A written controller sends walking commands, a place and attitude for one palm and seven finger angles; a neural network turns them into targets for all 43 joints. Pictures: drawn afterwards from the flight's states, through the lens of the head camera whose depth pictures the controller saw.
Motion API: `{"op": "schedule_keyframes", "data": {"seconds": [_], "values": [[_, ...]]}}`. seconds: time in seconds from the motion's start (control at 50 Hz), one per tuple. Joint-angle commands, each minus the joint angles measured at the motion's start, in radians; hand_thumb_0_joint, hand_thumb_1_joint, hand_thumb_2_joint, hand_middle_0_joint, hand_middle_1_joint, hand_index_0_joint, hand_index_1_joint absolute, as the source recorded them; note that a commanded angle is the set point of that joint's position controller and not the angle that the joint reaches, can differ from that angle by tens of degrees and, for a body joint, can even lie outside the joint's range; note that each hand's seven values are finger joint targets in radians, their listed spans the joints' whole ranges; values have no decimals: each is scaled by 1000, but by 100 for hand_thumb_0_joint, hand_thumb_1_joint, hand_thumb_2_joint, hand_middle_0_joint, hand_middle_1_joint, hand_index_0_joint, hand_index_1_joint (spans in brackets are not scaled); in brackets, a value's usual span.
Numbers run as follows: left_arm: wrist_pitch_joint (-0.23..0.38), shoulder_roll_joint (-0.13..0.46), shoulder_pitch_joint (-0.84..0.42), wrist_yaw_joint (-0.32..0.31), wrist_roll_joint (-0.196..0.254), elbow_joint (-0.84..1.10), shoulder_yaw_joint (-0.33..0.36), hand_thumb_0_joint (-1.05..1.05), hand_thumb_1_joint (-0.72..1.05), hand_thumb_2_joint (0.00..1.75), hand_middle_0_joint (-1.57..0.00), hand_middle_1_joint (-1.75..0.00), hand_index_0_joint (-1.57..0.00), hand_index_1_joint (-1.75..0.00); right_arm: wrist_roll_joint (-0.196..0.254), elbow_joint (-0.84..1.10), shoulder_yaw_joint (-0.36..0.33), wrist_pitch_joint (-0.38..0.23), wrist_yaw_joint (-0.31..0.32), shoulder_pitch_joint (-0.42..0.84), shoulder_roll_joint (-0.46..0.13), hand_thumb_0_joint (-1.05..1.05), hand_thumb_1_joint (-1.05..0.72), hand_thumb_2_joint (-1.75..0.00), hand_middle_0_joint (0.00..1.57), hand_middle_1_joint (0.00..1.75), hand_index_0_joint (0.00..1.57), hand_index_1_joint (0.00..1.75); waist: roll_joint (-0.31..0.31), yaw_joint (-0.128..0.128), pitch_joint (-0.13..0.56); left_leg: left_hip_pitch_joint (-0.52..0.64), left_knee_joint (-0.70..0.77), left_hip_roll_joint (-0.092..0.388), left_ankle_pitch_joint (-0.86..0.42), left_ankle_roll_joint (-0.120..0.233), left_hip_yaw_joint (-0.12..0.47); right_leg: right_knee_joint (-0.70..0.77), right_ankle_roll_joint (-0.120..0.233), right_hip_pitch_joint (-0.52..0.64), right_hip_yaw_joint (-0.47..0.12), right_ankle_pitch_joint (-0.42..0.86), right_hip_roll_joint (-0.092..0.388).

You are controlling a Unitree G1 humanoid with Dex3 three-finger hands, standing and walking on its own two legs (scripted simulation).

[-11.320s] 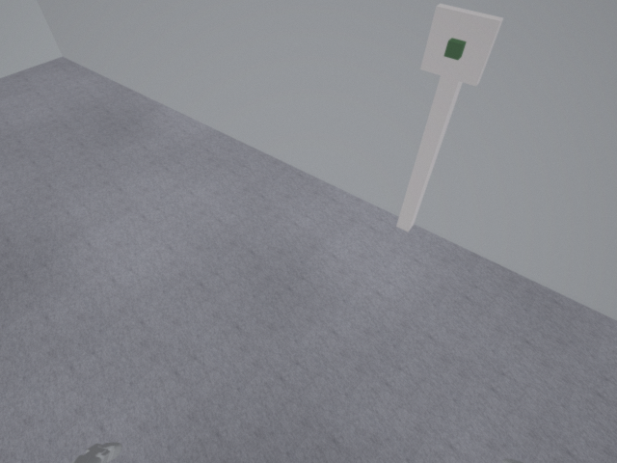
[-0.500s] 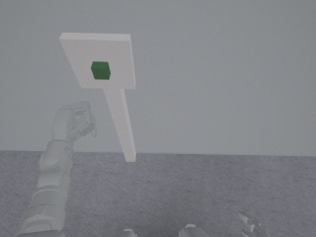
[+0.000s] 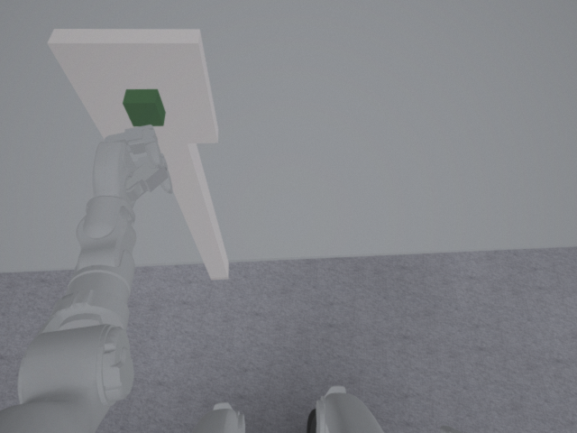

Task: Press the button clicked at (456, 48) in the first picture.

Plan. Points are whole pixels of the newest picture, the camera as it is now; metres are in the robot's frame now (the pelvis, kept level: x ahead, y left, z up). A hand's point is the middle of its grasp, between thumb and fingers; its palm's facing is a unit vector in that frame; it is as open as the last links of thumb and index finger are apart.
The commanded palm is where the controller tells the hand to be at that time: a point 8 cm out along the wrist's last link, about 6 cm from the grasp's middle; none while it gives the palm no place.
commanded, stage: aim a knuckle at the button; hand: left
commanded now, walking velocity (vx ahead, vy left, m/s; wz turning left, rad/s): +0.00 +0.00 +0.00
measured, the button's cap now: (145, 106) +0.55 +0.19 +0.10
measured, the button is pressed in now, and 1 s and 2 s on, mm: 0 0 12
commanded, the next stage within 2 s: press the button with the knuckle in 0.62 s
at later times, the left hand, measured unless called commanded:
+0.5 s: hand (158, 177) +0.45 +0.16 +0.06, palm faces +0.00 -1.00 -0.02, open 3.1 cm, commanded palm +0.42 +0.21 +0.07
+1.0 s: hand (163, 163) +0.47 +0.16 +0.07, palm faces +0.01 -1.00 -0.03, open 3.1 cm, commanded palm +0.44 +0.21 +0.07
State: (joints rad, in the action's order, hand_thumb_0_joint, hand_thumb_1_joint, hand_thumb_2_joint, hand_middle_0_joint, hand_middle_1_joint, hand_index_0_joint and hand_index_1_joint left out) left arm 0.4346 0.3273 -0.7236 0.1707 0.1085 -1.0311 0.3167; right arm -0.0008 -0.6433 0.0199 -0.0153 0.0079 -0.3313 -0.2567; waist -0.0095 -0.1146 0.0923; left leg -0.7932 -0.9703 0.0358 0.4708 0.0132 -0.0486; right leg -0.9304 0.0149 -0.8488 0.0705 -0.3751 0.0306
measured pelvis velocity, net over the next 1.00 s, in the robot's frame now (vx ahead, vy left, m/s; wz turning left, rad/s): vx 0.00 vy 0.00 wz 0.00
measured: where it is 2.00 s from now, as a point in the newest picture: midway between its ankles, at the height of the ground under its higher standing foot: outside the picture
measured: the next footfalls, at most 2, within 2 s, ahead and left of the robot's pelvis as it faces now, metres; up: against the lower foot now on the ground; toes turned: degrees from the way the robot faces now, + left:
none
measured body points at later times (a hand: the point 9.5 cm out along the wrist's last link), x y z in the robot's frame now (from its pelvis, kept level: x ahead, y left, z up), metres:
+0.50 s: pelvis +0.00 +0.00 +0.00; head +0.10 +0.01 +0.44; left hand +0.44 +0.22 +0.07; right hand +0.07 -0.26 -0.11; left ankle +0.00 +0.11 -0.68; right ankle +0.04 -0.11 -0.68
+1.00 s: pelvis +0.00 +0.00 +0.00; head +0.11 +0.01 +0.44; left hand +0.46 +0.21 +0.07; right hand +0.05 -0.26 -0.12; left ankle +0.00 +0.11 -0.68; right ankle +0.04 -0.11 -0.68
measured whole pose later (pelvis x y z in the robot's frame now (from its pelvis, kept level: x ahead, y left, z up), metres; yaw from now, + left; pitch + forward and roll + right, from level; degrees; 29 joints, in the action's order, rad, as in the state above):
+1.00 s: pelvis +0.00 +0.00 +0.00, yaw +0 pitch +18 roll -1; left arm 0.45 0.33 -0.74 0.15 0.10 -1.04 0.31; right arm 0.00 -0.63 0.02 0.03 0.00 -0.34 -0.25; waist -0.02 -0.12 0.10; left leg -0.81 -0.98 0.04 0.48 0.01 -0.04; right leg -0.93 0.01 -0.86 0.07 -0.38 0.03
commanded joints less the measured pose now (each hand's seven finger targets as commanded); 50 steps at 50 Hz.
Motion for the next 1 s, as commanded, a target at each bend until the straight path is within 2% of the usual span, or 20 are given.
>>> {"op": "schedule_keyframes", "data": {"seconds": [0.0, 0.06, 0.1, 0.18, 0.22, 0.26, 0.3, 0.34, 0.36, 0.42, 0.46, 0.5, 0.56, 0.62, 0.76, 0.8, 0.84, 0.92, 0.96, 0.98], "values": [[82, 256, -316, -5, 9, 212, 73, 0, 90, 90, -130, -150, -130, -150, -10, 105, -59, -4, -2, -119, -158, 0, -90, -90, 20, 30, 20, 30, -47, 28, 483, 143, 117, -39, -352, 5, 42, 74, 5, 341, -61, 333, -42], [77, 249, -293, 5, 20, 231, 66, 0, 90, 90, -130, -150, -130, -150, -6, 121, -62, 12, -4, -124, -159, 0, -90, -90, 20, 30, 20, 30, 7, 22, 465, 122, 124, -35, -354, 8, 42, 82, 3, 368, -60, 349, -48], [71, 244, -258, 7, 28, 251, 71, 0, 90, 90, -130, -150, -130, -150, -1, 131, -63, 19, -3, -121, -157, 0, -90, -90, 20, 30, 20, 30, -23, 32, 459, 133, 136, -35, -343, 5, 33, 94, 4, 372, -62, 340, -48], [77, 220, -324, 7, 36, 294, 40, 0, 90, 90, -130, -150, -130, -150, 3, 117, -64, 20, 3, -116, -154, 0, -90, -90, 20, 30, 20, 30, -10, 1, 418, 136, 143, -33, -278, 10, 32, 120, -2, 346, -66, 283, -50], [84, 231, -318, 9, 36, 293, 45, 0, 90, 90, -130, -150, -130, -150, 4, 111, -64, 18, 7, -114, -156, 0, -90, -90, 20, 30, 20, 30, -30, 4, 404, 138, 148, -33, -267, 9, 33, 124, 2, 341, -65, 270, -48], [91, 197, -356, 13, 35, 308, 8, 0, 90, 90, -130, -150, -130, -150, 4, 104, -63, 15, 9, -110, -151, 0, -90, -90, 20, 30, 20, 30, -53, -9, 404, 167, 145, -32, -279, 8, 40, 120, 4, 319, -60, 271, -49], [95, 195, -327, 13, 36, 314, 10, 0, 90, 90, -130, -150, -130, -150, 4, 100, -67, 12, 8, -112, -153, 0, -90, -90, 20, 30, 20, 30, -74, 2, 437, 209, 145, -30, -309, 4, 47, 117, 6, 308, -54, 277, -50], [85, 141, -325, 15, 43, 280, -29, 0, 90, 90, -130, -150, -130, -150, 6, 94, -62, 10, 6, -103, -148, 0, -90, -90, 20, 30, 20, 30, -77, -8, 391, 209, 148, -28, -308, 1, 49, 120, 7, 278, -44, 269, -50], [80, 167, -315, 12, 43, 259, -6, 0, 90, 90, -130, -150, -130, -150, 6, 91, -65, 12, 6, -110, -154, 0, -90, -90, 20, 30, 20, 30, -29, -5, 377, 194, 146, -28, -308, 4, 53, 120, 8, 283, -42, 268, -52], [75, 159, -331, 3, 30, 236, -16, 0, 90, 90, -130, -150, -130, -150, 5, 96, -63, 16, 4, -102, -155, 0, -90, -90, 20, 30, 20, 30, -36, -2, 367, 181, 149, -29, -289, 0, 57, 111, 8, 263, -38, 247, -48], [85, 154, -342, -9, 26, 274, -19, 0, 90, 90, -130, -150, -130, -150, 1, 104, -65, 15, 1, -102, -155, 0, -90, -90, 20, 30, 20, 30, -69, 3, 407, 220, 139, -30, -331, -1, 61, 100, 11, 257, -38, 267, -49], [89, 137, -313, -18, 29, 289, -23, 0, 90, 90, -130, -150, -130, -150, 0, 110, -65, 15, -6, -96, -152, 0, -90, -90, 20, 30, 20, 30, -53, 13, 431, 231, 138, -29, -352, -4, 63, 96, 9, 271, -37, 281, -50], [85, 175, -276, -29, 23, 290, 8, 0, 90, 90, -130, -150, -130, -150, -3, 120, -64, 20, -6, -94, -157, 0, -90, -90, 20, 30, 20, 30, -24, 23, 423, 194, 140, -30, -361, -2, 59, 90, 10, 305, -39, 306, -50], [74, 153, -296, -32, 13, 275, -15, 0, 90, 90, -130, -150, -130, -150, 3, 122, -62, 25, -5, -85, -150, 0, -90, -90, 20, 30, 20, 30, -14, 10, 376, 169, 140, -30, -320, -1, 52, 97, 6, 289, -41, 287, -48], [87, 173, -408, -33, 20, 280, -7, 0, 90, 90, -130, -150, -130, -150, -2, 95, -60, 15, 5, -97, -151, 0, -90, -90, 20, 30, 20, 30, -26, -16, 412, 184, 122, -30, -326, 1, 60, 93, 4, 278, -47, 293, -48], [91, 205, -409, -28, 12, 259, 11, 0, 90, 90, -130, -150, -130, -150, -1, 89, -60, 15, 9, -100, -153, 0, -90, -90, 20, 30, 20, 30, -44, -8, 434, 180, 118, -33, -331, 0, 58, 89, 5, 291, -52, 302, -45], [86, 147, -414, -18, 11, 227, -33, 0, 90, 90, -130, -150, -130, -150, -1, 84, -58, 12, 4, -100, -148, 0, -90, -90, 20, 30, 20, 30, -70, -17, 419, 202, 118, -30, -337, -4, 64, 88, 7, 248, -42, 285, -47], [81, 214, -413, -18, 13, 190, 26, 0, 90, 90, -130, -150, -130, -150, -6, 81, -62, 17, 3, -123, -160, 0, -90, -90, 20, 30, 20, 30, -18, -9, 452, 168, 112, -32, -342, 1, 62, 84, 4, 289, -47, 306, -48], [80, 199, -415, -19, 10, 187, 15, 0, 90, 90, -130, -150, -130, -150, -8, 87, -59, 20, 0, -126, -156, 0, -90, -90, 20, 30, 20, 30, -50, -10, 448, 165, 112, -36, -352, 2, 57, 84, 6, 290, -50, 319, -48], [77, 207, -408, -20, 11, 171, 26, 0, 90, 90, -130, -150, -130, -150, -8, 86, -59, 23, -2, -130, -157, 0, -90, -90, 20, 30, 20, 30, -29, -10, 439, 154, 112, -34, -340, 3, 56, 87, 4, 287, -48, 309, -49]]}}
